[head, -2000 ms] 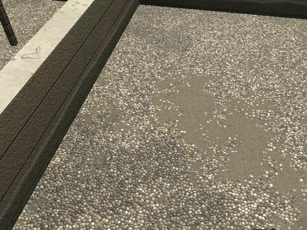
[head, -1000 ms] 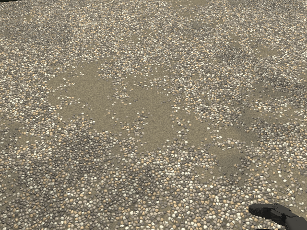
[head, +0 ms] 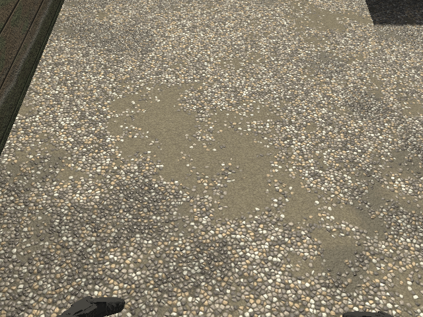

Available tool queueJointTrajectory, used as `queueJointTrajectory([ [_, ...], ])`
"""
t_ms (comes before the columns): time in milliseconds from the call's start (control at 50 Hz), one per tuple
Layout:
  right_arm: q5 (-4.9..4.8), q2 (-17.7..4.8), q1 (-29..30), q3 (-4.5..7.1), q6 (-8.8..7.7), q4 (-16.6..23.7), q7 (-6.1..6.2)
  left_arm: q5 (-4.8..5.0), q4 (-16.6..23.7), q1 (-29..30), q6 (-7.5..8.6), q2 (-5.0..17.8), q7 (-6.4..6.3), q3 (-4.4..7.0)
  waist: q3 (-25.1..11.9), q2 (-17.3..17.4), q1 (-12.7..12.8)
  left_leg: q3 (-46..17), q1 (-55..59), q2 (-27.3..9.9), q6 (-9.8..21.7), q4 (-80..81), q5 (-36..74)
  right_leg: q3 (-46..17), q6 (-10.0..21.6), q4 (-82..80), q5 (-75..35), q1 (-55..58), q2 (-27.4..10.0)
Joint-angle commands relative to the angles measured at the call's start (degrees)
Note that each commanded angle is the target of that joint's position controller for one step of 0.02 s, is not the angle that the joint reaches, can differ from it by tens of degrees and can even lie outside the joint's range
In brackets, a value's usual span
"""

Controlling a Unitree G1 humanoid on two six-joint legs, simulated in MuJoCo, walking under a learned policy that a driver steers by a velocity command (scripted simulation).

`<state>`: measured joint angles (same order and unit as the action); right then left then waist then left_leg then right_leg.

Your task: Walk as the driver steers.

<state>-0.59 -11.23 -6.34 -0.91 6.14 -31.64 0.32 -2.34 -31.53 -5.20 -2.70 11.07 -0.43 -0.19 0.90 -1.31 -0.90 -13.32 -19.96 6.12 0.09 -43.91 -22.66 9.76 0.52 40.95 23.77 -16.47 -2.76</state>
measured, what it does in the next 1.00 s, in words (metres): stands, turning left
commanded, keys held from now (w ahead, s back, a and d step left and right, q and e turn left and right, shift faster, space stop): w+q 0.46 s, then w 0.34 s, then no key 0.20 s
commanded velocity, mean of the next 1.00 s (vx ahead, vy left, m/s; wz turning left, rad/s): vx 0.47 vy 0.00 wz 0.40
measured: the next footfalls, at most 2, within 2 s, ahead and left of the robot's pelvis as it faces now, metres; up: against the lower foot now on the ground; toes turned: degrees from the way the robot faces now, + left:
right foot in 1.96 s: -0.01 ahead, -0.08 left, +0.00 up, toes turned -10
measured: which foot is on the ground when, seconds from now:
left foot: down 0.00-1.00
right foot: down 0.00-1.00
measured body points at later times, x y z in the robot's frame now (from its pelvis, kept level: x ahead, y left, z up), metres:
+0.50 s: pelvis -0.04 +0.00 -0.01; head -0.05 +0.02 +0.44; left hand +0.13 +0.25 -0.09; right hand +0.13 -0.22 -0.09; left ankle +0.01 +0.12 -0.71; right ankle -0.02 -0.11 -0.71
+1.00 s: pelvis -0.04 +0.01 +0.01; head -0.05 +0.00 +0.46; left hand -0.02 +0.26 -0.10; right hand +0.22 -0.12 -0.07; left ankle -0.02 +0.15 -0.72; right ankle -0.04 -0.08 -0.71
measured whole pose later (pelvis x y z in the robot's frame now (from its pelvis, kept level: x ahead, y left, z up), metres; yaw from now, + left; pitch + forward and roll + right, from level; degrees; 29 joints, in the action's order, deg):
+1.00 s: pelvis -0.04 +0.01 +0.01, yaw +20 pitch +0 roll -1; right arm 0.7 -10.8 -5.3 -0.2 2.8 -37.3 -0.6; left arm -0.4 -37.5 -17.8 -0.9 9.2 0.1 -2.0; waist -2.0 2.7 1.5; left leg -9.3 -21.1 3.4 -0.6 -33.0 -11.2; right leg 4.7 3.1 32.6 20.5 -11.9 2.7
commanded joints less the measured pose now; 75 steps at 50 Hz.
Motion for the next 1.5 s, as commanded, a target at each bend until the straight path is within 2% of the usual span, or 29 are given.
queueJointTrajectory([
  [20, -0.07, -6.62, 1.47, 2.1, -0.88, 4.43, 0.15, 0.06, 5.54, 4.45, 0.74, 3.7, 0.02, 1.35, -6.85, 2.65, -0.98, -3.45, -8.78, -1.98, 5.36, 8.56, 23.25, -2.34, -1.56, -2.12, -13.95, 12.48, -0.12],
  [300, -0.24, -6.63, -1.66, 2.66, -1.82, 4.04, 0.59, 0.55, 4.85, 4.78, -0.54, 3.76, 0.67, 2.49, -5.75, 2.18, -1.32, -5.96, -18.79, 0.37, 5.39, 10.33, 14.67, -0.64, -0.45, -1.4, -4.3, 16.0, -3.05],
  [400, -0.83, -5.85, -2.4, 2.92, -2.9, 3.78, 1.24, 0.49, 4.05, 4.56, -0.97, 4.45, 0.53, 2.98, -5.98, -0.03, -1.11, -1.92, -22.16, 1.87, 4.92, 7.27, 8.26, -1.36, 1.09, -3.98, -2.16, 17.37, -7.96],
  [520, 0.21, -5.5, 0.5, 3.31, -3.31, 4.25, 1.22, 1.12, 1.2, 1.87, -0.67, 7.47, -0.47, 3.6, -0.86, -4.71, 1.08, 7.75, -18.4, -0.49, 4.29, -2.3, -0.04, -4.83, 3.13, -15.18, 13.15, 4.22, -16.65],
  [580, 0.24, -4.53, -6.48, 2.99, -3.72, 1.28, 0.32, 1.28, 1.34, 4.86, -0.88, 6.01, -0.37, 2.73, 0.51, 2.05, -3.64, 7.3, -10.21, -0.12, 5.58, 5.62, -0.01, 2.44, 0.53, -7.83, 15.7, -2.53, -9.26],
  [620, -0.38, -9.06, -10.44, 3.42, -3.76, 0.17, 0.33, 2.04, 4.81, 7.29, -1.89, 2.71, 0.68, 1.42, 1.46, 18.7, -5.36, -14.12, -11.23, -4.62, 9.49, 21.98, -9.44, 4.88, -2.12, 13.16, 16.63, -7.47, 5.09],
  [640, 0.31, -11.15, -8.36, 3.7, -3.94, 1.12, 0.97, 2.17, 7.21, 10.48, -2.27, 2.97, 0.86, 1.31, 2.0, 19.57, -5.55, -24.58, -7.64, -7.52, 11.85, 24.57, -7.01, -3.93, -2.15, 21.09, 18.64, -15.14, 8.1],
  [660, 1.27, -11.89, -5.25, 3.85, -4.48, 2.65, 2.04, 2.65, 7.56, 9.07, -2.19, 2.27, -0.02, 1.5, -1.27, 18.31, -2.82, -26.66, -3.69, -10.89, 13.61, 23.18, 0.18, -10.69, -2.49, 25.09, 13.95, -18.42, 7.49],
  [700, 1.51, -8.27, 0.94, 3.58, -4.63, 3.37, 2.62, 1.16, 4.89, 0.75, 0.17, 3.77, -0.18, 1.69, -7.67, 13.81, 2.78, -22.15, -1.89, -10.33, 10.81, 21.86, -2.42, -13.68, -2.08, 18.59, 7.08, -14.22, 4.66],
  [760, 0.77, -6.24, 2.86, 3.21, -3.11, 2.8, 2.32, 2.52, 2.21, -3.05, 0.75, 1.82, 0.19, 0.99, -9.83, 11.06, 2.43, -14.13, -6.66, -7.17, 7.73, 23.61, 0.06, -8.5, 0.3, -3.27, -2.28, 6.22, 4.33],
  [780, 0.29, -5.36, 1.48, 3.06, -2.32, 2.09, 2.13, 2.03, 0.92, -5.81, -0.1, -0.27, 0.19, 0.4, -8.87, 7.17, 3.04, -11.69, -10.1, -5.31, 5.96, 21.64, -3.76, -5.57, 0.85, -9.79, -5.44, 13.24, 5.55],
  [800, -0.2, -2.69, 1.18, 2.55, -2.2, 1.62, 1.72, 0.72, 0.1, -9.11, -0.53, -0.61, 0.16, 0.16, -7.79, -1.68, 4.06, -7.13, -17.36, -1.33, 3.89, 9.75, -5.9, -11.31, 1.42, -11.44, 0.08, 19.94, 2.12],
  [820, -1.39, -1.97, 4.13, 1.94, -2.94, 4.7, 1.26, -0.07, 0.3, -11.39, -0.27, 5.11, 0.39, 1.04, -4.77, -13.7, 5.8, -0.3, -27.74, 3.92, 2.46, 1.83, -6.55, -26.93, 2.61, -15.86, -1.52, 19.04, -9.05],
  [840, 0.35, -5.38, 6.49, 2.97, -3.91, 4.38, 1.19, 1.13, -0.35, -13.78, 0.27, 8.26, 0.14, 2.4, -1.05, -9.84, 7.0, -1.52, -28.79, 2.51, 0.87, -0.31, -3.22, -33.89, 2.38, -21.17, -3.04, 12.83, -13.51],
  [860, 0.12, -5.38, 5.58, 3.08, -4.6, 2.95, 0.9, 1.14, 0.16, -10.11, 1.13, 6.66, -0.21, 1.45, -0.05, -6.45, 3.81, -2.23, -23.28, 0.45, -0.11, 1.18, 1.22, -32.94, 2.62, -22.92, -5.21, 8.04, -13.18],
  [900, 0.28, -3.83, 1.95, 2.42, -4.7, -0.1, -0.24, 1.56, 1.16, -1.93, 2.84, 2.81, -0.02, -0.6, -1.67, -7.28, -1.09, 3.02, -5.97, -2.44, -1.27, 4.44, 7.52, -24.06, 3.39, -24.61, -7.2, -2.01, -8.08],
  [960, 1.37, -1.83, 0.53, 1.5, -3.82, -3.12, -1.46, 2.34, 0.76, -0.69, 3.87, 1.34, 0.76, -1.53, -1.66, -6.92, -2.44, 7.54, 9.31, -1.99, -0.99, 8.9, 11.18, -15.5, 3.55, -22.97, -8.85, -9.26, -2.44],
  [1000, 2.29, -1.37, 2.41, 0.4, -3.68, -2.73, -0.69, 1.97, 0.18, -3.57, 2.79, 3.49, 0.23, -0.85, -1.27, -3.66, -1.03, 3.87, 11.25, -4.11, -0.38, 17.51, 13.66, -14.8, 1.87, -20.91, -12.22, -4.45, -1.56],
  [1020, 1.93, -2.3, 4.88, 0.46, -3.81, -3.2, -0.23, 2.82, -0.75, -9.41, 2.37, 2.51, 0.57, -1.31, -2.69, 0.63, 2.65, 2.56, 11.01, -5.23, 0.67, 15.42, 13.83, -15.36, 0.46, -22.51, -8.98, -3.97, -0.65],
  [1040, 1.34, -1.71, 4.02, 0.25, -3.96, -3.34, -0.27, 2.61, -1.43, -7.64, 2.13, 3.04, 0.21, -1.47, -2.45, 2.01, -0.61, 1.5, 9.2, -5.67, 0.81, 17.91, 14.24, -13.59, 0.65, -21.9, -5.78, -1.85, -0.02],
  [1060, 1.43, -1.93, 3.89, -0.01, -4.17, -4.05, -0.1, 2.67, -1.48, -7.21, 1.93, 3.23, 0.15, -1.23, -2.49, 3.87, -0.22, 1.43, 8.59, -6.35, 0.91, 18.94, 15.42, -13.35, 0.56, -21.39, -5.98, 0.08, 0.43],
  [1140, 1.61, -3.64, 4.39, 0.3, -4.79, -3.38, 1.32, 3.17, -1.52, -6.51, 1.27, 6.22, 0.54, 0.25, -4.36, 3.32, 0.26, 4.11, 5.61, -6.51, 0.97, 17.17, 19.24, -14.58, 1.71, -17.5, -18.33, 5.81, 0.61],
  [1260, 1.06, -4.47, 3.58, 0.93, -6.12, -1.71, 1.52, 2.72, 0.2, -4.65, -1.74, 5.59, -0.05, 1.35, -6.13, 3.24, 2.07, 6.72, 5.43, -7.35, 2.11, 14.69, 22.61, -16.46, 2.21, -10.7, -20.89, 4.83, 1.83],
  [1360, 2.43, -6.48, 0.98, 1.58, -5.2, -0.58, 1.63, 1.25, 2.57, -3.79, -3.11, 5.1, -0.47, 1.43, -6.88, 7.8, 2.36, 2.61, 8.71, -14.36, 8.9, 15.49, 32.99, -14.1, 0.64, -3.35, -4.77, -2.99, 5.54],
  [1400, 1.82, -9.69, 1.7, 2.4, -4.19, 0.55, 1.38, -0.17, 1.83, -9.25, -3.35, 7.38, -2.01, 1.23, -7.7, 11.5, 2.93, -6.64, 10.97, -22.67, 16.96, 17.98, 39.8, -14.43, 2.28, 5.33, 3.43, -7.45, 4.27],
  [1420, 2.19, -6.85, 1.2, 1.79, -4.66, -0.19, 1.66, 1.31, 1.66, -4.85, -2.66, 6.51, -0.96, 1.79, -8.67, 5.79, 2.31, 0.99, 7.28, -19.22, 12.25, 17.1, 34.73, -11.46, 1.82, -3.33, 3.81, -2.63, 5.08],
  [1440, 2.34, -7.28, 2.3, 2.01, -4.75, -0.17, 1.64, 1.27, 2.38, -5.3, -2.09, 4.36, -0.35, 0.83, -10.07, 4.8, 3.47, 4.47, 5.26, -15.18, 7.57, 16.13, 20.5, -13.79, 2.68, -9.88, -2.14, 2.57, 4.36],
  [1480, 2.48, -6.0, 7.2, 1.59, -4.44, 2.97, 1.38, 1.97, 3.15, -3.21, -1.92, 9.71, 0.23, 2.34, -3.21, -9.04, 3.52, 15.61, -3.73, -4.77, -1.05, 9.98, 1.58, -31.33, 6.77, -19.86, -4.24, 1.36, -3.14],
  [1500, 2.41, -7.31, 8.59, 1.72, -4.67, 3.84, 1.07, 1.94, 3.32, -3.42, -2.27, 11.43, 0.07, 2.94, -1.07, -11.21, 4.37, 14.86, -8.75, -3.29, -2.08, 8.0, -0.51, -35.39, 8.54, -20.13, -11.77, 4.15, -5.02],
])
Keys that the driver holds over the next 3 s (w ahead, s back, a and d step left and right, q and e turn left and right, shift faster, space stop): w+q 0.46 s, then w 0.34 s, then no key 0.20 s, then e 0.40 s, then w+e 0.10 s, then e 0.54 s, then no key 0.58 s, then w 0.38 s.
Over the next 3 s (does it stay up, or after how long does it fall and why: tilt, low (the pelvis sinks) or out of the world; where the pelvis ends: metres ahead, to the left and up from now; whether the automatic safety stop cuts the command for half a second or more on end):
stays up -0.01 0.07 0.01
